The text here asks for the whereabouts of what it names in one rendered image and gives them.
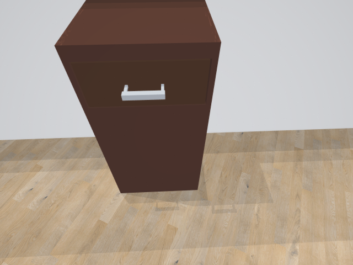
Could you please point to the drawer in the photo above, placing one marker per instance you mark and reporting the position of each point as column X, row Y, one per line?
column 102, row 82

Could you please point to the handle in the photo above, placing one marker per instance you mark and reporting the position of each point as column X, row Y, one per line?
column 143, row 95

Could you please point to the cabinet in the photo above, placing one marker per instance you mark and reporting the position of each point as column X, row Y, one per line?
column 148, row 148

